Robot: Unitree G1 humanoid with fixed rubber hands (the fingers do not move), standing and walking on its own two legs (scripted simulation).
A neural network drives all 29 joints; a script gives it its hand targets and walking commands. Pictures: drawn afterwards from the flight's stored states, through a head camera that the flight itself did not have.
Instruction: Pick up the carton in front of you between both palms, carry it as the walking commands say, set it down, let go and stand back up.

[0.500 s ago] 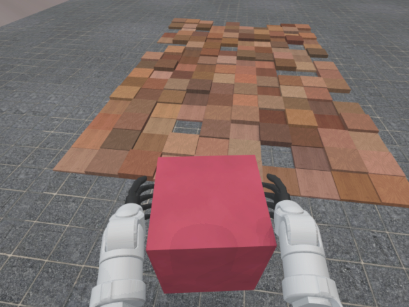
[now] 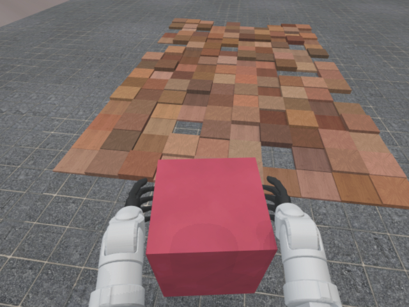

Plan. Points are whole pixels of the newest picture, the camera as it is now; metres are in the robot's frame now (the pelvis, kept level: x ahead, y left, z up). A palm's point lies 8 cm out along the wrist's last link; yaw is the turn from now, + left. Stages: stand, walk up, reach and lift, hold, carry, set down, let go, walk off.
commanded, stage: hold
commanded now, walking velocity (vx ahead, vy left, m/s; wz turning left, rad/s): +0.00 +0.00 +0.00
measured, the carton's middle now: (208, 229) +0.29 +0.00 -0.02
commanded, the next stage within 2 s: carry in 0.34 s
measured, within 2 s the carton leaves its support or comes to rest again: neither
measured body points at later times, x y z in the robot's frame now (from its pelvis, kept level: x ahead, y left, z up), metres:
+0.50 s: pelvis +0.01 +0.00 -0.01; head -0.03 -0.01 +0.44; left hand +0.31 +0.15 +0.05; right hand +0.31 -0.15 +0.05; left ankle +0.01 +0.13 -0.75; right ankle +0.01 -0.13 -0.74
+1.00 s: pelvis +0.21 -0.01 +0.00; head +0.21 -0.01 +0.45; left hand +0.50 +0.14 +0.08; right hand +0.49 -0.17 +0.08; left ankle +0.14 +0.09 -0.75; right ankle +0.23 -0.13 -0.70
